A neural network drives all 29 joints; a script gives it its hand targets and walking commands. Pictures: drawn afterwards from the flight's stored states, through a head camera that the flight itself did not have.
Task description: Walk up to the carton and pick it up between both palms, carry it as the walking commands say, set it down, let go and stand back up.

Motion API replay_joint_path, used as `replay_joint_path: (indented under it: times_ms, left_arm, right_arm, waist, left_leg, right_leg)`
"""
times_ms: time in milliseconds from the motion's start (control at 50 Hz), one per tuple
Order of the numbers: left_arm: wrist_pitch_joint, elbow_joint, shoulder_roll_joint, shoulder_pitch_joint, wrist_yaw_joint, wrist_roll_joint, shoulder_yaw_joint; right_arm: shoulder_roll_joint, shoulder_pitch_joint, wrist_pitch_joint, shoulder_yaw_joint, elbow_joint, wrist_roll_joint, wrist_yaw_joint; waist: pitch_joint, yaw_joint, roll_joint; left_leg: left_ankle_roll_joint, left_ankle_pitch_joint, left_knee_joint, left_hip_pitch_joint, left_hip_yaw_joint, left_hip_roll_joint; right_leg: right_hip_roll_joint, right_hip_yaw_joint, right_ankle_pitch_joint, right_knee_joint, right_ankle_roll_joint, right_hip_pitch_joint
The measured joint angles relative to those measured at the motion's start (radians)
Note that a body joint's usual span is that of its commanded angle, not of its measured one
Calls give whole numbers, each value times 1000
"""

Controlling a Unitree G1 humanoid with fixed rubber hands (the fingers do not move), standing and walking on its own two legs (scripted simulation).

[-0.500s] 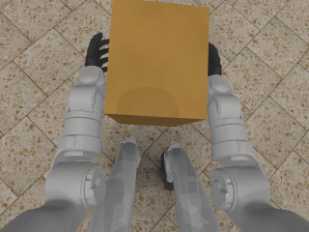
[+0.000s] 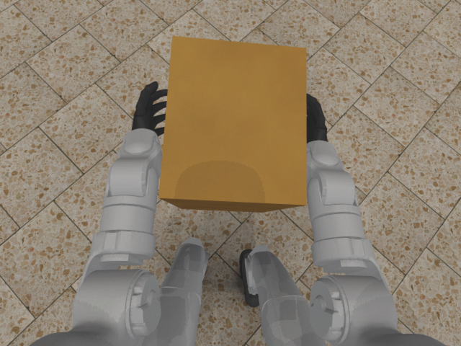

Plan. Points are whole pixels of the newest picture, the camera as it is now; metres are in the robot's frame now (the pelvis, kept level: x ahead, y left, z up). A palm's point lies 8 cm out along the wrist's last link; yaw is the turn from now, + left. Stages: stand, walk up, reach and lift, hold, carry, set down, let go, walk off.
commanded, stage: reach and lift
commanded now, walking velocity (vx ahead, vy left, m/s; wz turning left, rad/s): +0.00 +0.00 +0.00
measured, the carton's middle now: (228, 147) +0.42 +0.03 -0.07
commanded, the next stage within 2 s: hold in 1.92 s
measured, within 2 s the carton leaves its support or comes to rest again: neither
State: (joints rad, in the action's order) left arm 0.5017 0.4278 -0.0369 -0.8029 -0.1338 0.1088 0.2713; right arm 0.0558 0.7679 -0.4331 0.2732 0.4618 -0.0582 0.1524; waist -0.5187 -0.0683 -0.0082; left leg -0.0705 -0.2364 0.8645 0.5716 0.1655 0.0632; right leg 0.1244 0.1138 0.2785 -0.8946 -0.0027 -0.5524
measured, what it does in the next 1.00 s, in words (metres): rises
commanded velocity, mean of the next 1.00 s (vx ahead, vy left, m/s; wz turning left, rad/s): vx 0.00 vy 0.00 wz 0.00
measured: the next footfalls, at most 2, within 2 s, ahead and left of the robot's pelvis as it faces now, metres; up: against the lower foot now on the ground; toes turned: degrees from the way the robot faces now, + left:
none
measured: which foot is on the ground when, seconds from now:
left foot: down 0.00-1.00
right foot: down 0.00-1.00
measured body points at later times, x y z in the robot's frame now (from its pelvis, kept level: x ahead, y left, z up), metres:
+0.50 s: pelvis +0.08 +0.00 +0.04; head +0.05 +0.00 +0.49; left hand +0.41 +0.17 +0.08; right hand +0.43 -0.11 +0.07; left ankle +0.14 +0.14 -0.68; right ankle +0.12 -0.10 -0.68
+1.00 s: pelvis +0.11 +0.00 +0.05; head +0.06 +0.00 +0.50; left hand +0.40 +0.15 +0.09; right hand +0.41 -0.13 +0.08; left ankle +0.14 +0.14 -0.68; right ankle +0.12 -0.10 -0.68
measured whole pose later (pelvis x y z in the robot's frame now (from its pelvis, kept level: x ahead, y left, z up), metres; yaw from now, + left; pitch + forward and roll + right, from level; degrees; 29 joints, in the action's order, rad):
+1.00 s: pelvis +0.11 +0.00 +0.05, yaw +2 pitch -7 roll +0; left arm 0.76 0.31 -0.16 -0.28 -0.08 0.19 0.18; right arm 0.15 0.24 -0.73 0.18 0.30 -0.15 0.10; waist 0.01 -0.01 0.00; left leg -0.03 -0.23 0.49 0.14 0.18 0.05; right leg 0.07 0.11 0.28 -0.51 -0.03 -0.10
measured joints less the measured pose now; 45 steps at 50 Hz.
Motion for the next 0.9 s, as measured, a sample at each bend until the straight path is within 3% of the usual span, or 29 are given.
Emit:
replay_joint_path:
  times_ms: [140,240,420,520,640,900]
  left_arm:
    - [10,25,-37,94,1,24,5]
    - [21,120,-71,193,12,58,37]
    - [73,184,-94,248,41,118,80]
    - [126,142,-101,316,48,121,46]
    - [203,13,-107,445,48,92,-16]
    - [259,-131,-112,531,45,73,-90]
  right_arm:
    - [26,-87,-21,11,24,-30,-19]
    - [53,-182,-40,30,119,-57,-25]
    - [74,-247,-84,55,186,-125,-59]
    - [82,-315,-153,17,128,-135,-63]
    - [95,-432,-229,-58,12,-116,-53]
    - [90,-531,-295,-120,-155,-81,-40]
  waist:
    - [127,10,-1]
    - [384,15,-12]
    - [545,10,-11]
    - [567,10,-6]
    - [565,17,0]
    - [522,52,4]
  left_leg:
    - [7,28,-92,-43,3,1]
    - [15,38,-157,-14,-3,0]
    - [29,7,-227,-175,-16,0]
    - [34,-7,-274,-285,-11,-1]
    - [37,-12,-332,-393,2,-4]
    - [34,-2,-370,-438,27,-10]
  right_leg:
    - [-13,4,-22,87,0,43]
    - [-22,13,-30,146,0,11]
    - [-37,23,7,206,-8,168]
    - [-45,17,22,256,-15,281]
    - [-51,6,26,321,-24,395]
    - [-52,-17,12,380,-31,456]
